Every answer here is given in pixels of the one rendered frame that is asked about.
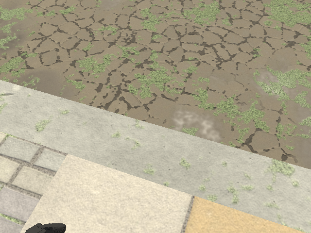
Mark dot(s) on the left robot hand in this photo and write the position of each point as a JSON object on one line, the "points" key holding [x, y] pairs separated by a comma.
{"points": [[47, 228]]}

